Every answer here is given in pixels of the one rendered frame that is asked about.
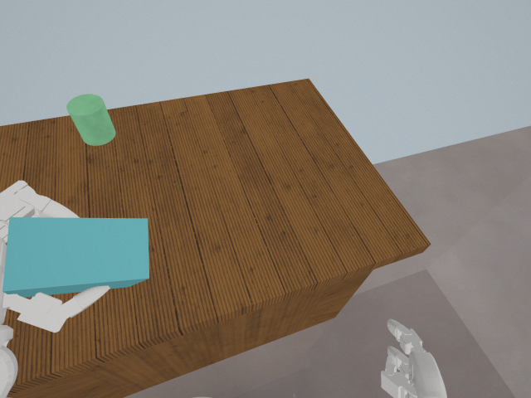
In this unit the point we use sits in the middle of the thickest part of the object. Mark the robot right hand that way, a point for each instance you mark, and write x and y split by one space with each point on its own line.
419 375

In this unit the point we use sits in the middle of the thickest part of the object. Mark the robot left forearm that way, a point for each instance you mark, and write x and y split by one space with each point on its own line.
8 362

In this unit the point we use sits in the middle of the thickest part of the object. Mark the robot left hand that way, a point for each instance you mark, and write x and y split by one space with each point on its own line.
42 310

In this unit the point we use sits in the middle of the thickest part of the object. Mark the table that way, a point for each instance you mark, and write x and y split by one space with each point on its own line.
264 216

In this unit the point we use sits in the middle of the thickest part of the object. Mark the sponge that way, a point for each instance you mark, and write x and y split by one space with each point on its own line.
53 255

